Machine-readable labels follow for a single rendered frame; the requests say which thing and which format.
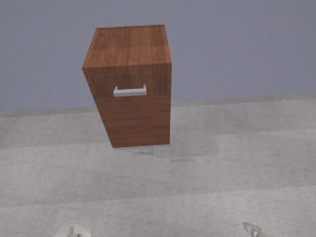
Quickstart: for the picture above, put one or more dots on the right robot hand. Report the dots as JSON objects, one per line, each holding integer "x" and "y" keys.
{"x": 254, "y": 230}

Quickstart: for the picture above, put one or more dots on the drawer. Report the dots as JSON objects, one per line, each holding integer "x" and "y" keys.
{"x": 155, "y": 83}

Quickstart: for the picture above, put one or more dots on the left robot hand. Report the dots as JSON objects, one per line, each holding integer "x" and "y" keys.
{"x": 79, "y": 228}

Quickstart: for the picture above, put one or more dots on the handle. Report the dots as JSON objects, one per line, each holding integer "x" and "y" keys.
{"x": 130, "y": 92}

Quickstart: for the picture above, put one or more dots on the cabinet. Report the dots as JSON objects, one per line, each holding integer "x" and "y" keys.
{"x": 135, "y": 121}

